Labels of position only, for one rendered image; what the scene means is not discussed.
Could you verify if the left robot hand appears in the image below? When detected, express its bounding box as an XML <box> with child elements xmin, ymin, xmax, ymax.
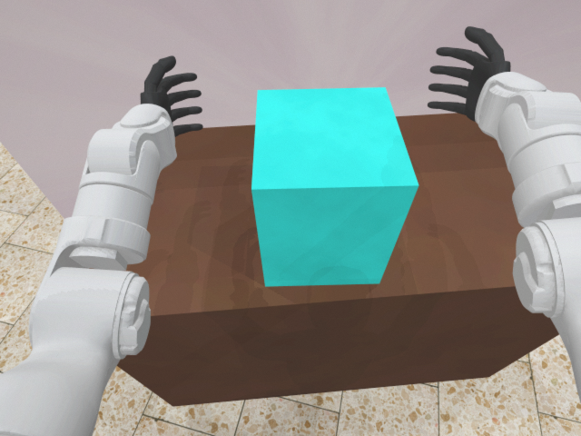
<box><xmin>141</xmin><ymin>55</ymin><xmax>203</xmax><ymax>137</ymax></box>

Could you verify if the pedestal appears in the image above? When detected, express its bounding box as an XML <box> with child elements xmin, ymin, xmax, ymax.
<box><xmin>89</xmin><ymin>113</ymin><xmax>559</xmax><ymax>407</ymax></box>

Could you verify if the right robot upper arm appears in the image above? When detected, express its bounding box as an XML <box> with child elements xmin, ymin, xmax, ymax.
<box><xmin>513</xmin><ymin>217</ymin><xmax>581</xmax><ymax>403</ymax></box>

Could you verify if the right robot forearm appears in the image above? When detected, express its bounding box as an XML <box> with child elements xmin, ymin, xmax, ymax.
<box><xmin>475</xmin><ymin>72</ymin><xmax>581</xmax><ymax>228</ymax></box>

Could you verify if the left robot upper arm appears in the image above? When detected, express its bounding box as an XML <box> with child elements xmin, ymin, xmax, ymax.
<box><xmin>0</xmin><ymin>267</ymin><xmax>151</xmax><ymax>436</ymax></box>

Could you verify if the carton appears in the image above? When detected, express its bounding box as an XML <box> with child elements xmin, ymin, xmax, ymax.
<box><xmin>251</xmin><ymin>87</ymin><xmax>419</xmax><ymax>287</ymax></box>

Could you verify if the left robot forearm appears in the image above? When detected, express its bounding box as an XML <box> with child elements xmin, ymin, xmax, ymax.
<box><xmin>28</xmin><ymin>104</ymin><xmax>177</xmax><ymax>348</ymax></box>

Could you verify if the right robot hand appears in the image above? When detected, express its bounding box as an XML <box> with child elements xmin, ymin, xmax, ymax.
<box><xmin>428</xmin><ymin>26</ymin><xmax>510</xmax><ymax>122</ymax></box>

